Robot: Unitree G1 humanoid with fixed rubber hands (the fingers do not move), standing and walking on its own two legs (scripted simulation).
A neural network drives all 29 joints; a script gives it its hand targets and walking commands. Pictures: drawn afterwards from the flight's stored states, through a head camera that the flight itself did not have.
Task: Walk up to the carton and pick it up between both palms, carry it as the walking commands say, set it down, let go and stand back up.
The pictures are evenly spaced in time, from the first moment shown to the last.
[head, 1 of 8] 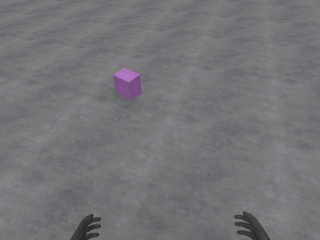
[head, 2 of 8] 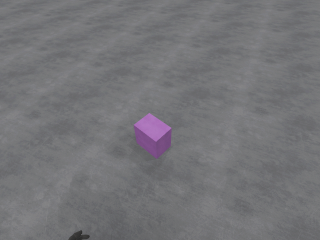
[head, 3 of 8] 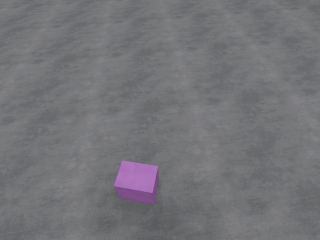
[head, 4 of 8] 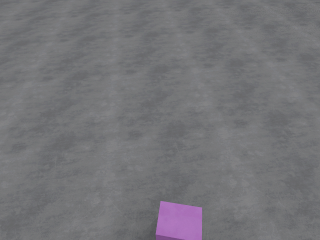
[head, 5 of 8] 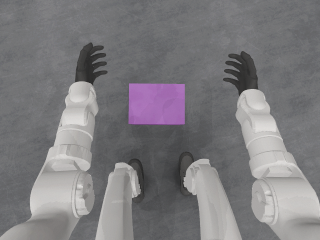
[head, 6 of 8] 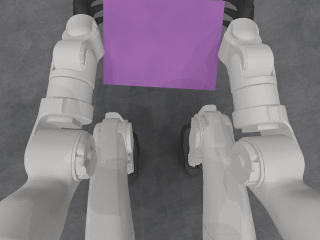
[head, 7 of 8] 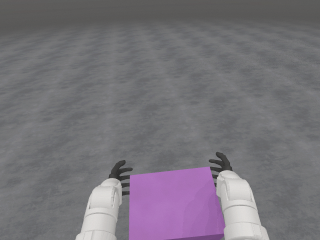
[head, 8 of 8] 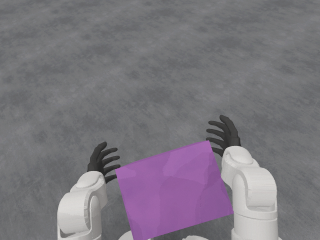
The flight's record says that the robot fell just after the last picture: yes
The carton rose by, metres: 0.64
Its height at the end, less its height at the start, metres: +0.56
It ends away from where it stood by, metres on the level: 2.93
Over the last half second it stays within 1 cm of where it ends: no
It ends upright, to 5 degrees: no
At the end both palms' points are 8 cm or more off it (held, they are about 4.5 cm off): no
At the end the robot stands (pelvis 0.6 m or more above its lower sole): yes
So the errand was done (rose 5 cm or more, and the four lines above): no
